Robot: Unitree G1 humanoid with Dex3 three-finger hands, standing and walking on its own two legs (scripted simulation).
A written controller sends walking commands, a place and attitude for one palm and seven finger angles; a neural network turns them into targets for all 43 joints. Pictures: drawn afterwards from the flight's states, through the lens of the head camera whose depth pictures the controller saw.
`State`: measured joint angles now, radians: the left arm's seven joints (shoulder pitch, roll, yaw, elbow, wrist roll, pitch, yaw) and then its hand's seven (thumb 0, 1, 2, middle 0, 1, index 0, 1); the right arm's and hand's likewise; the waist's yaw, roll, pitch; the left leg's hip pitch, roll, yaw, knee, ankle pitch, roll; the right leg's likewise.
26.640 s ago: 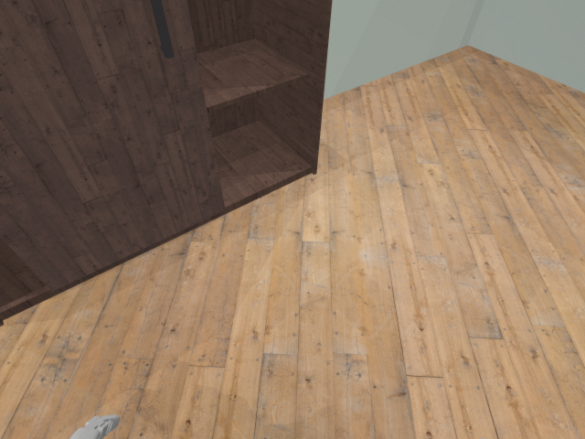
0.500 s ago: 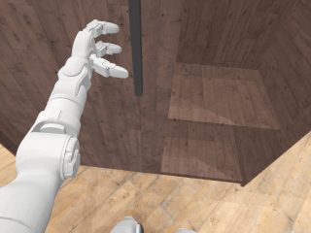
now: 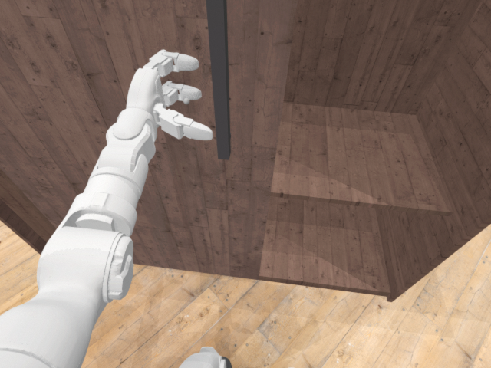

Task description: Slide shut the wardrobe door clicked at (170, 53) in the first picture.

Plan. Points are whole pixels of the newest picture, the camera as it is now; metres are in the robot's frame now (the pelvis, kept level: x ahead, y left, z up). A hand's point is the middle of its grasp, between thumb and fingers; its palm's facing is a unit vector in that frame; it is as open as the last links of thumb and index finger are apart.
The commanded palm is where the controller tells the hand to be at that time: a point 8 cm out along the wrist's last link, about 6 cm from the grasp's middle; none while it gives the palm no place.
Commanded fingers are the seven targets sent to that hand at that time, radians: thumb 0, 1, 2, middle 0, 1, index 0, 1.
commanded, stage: move the hooked fingers beside the handle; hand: left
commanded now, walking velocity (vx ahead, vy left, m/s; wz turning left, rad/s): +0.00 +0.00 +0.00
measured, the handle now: (223, 75) +0.51 +0.03 +0.21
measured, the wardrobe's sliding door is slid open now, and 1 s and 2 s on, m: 0.52 0.52 0.52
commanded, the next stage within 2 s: none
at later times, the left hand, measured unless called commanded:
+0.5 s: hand (183, 100) +0.48 +0.09 +0.19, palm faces -0.15 -0.99 -0.03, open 13.3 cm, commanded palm +0.50 +0.15 +0.19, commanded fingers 0.00 -0.50 0.30 -0.30 -1.20 -0.30 -1.20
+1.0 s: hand (178, 99) +0.48 +0.10 +0.19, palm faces -0.18 -0.98 -0.03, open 12.9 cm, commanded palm +0.51 +0.17 +0.19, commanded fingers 0.00 -0.50 0.30 -0.30 -1.20 -0.30 -1.20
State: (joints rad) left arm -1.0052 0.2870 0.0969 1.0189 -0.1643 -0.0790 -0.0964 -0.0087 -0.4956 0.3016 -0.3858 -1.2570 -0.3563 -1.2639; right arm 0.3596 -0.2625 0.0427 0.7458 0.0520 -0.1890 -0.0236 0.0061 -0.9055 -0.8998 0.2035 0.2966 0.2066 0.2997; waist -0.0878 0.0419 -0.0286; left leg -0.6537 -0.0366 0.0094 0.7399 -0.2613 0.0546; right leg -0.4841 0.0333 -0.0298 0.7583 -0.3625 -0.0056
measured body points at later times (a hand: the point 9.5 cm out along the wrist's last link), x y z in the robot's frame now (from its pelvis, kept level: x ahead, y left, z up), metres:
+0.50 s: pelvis +0.02 -0.02 +0.01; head +0.04 -0.03 +0.46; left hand +0.48 +0.15 +0.19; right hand +0.09 -0.28 -0.11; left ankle +0.12 +0.07 -0.71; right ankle +0.02 -0.12 -0.71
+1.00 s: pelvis +0.04 -0.01 +0.01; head +0.05 -0.02 +0.46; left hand +0.49 +0.16 +0.19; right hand +0.13 -0.27 -0.10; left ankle +0.12 +0.07 -0.71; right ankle +0.02 -0.12 -0.71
